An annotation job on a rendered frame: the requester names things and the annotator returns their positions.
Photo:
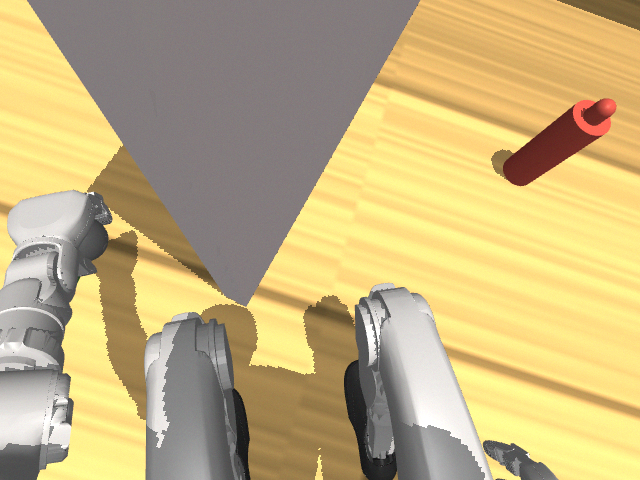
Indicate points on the left robot hand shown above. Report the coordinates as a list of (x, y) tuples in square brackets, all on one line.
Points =
[(67, 215)]

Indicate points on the right robot foot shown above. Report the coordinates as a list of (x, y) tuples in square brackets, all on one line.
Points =
[(373, 468)]

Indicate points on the left robot arm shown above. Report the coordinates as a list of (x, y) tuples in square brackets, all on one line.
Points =
[(35, 408)]

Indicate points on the left robot foot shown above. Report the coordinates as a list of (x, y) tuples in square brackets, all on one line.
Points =
[(243, 438)]

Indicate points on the right robot hand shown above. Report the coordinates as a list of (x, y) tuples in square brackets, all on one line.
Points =
[(517, 461)]

